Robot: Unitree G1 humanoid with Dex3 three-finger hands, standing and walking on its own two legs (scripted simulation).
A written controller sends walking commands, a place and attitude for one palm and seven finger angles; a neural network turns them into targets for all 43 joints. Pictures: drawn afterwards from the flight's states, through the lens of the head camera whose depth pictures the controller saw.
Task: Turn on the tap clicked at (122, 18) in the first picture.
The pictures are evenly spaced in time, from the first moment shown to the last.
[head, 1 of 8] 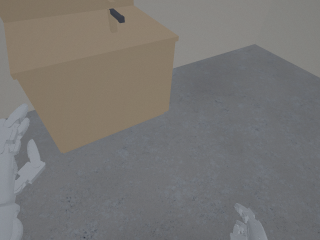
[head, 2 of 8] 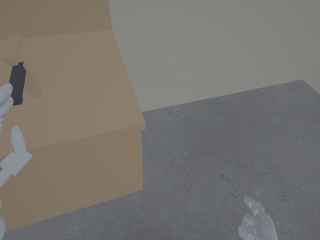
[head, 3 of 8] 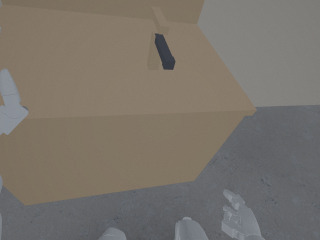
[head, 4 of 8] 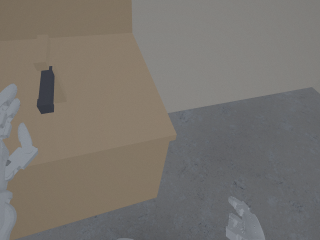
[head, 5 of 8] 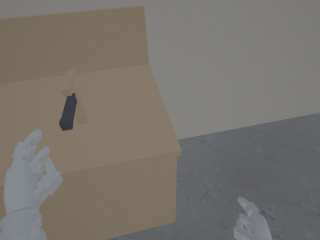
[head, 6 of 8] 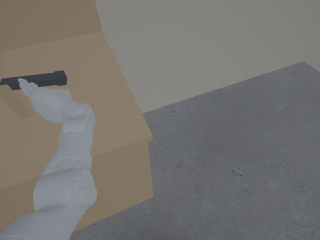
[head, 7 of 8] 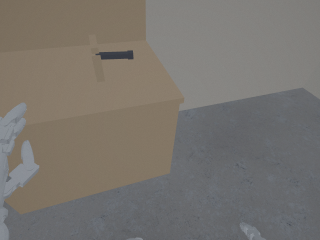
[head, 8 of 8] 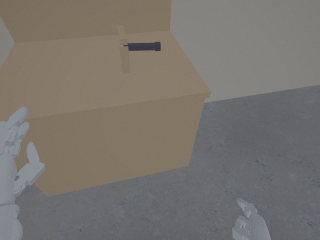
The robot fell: no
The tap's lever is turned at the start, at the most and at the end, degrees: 0 81 81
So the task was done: yes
